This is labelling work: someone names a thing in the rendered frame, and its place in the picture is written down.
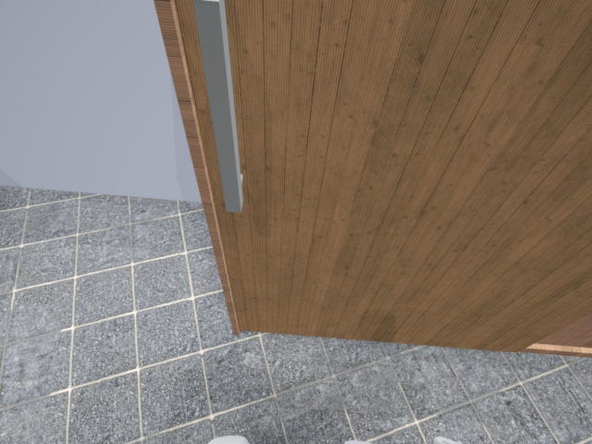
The wardrobe door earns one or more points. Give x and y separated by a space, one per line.
414 171
577 334

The handle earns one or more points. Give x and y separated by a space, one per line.
213 36

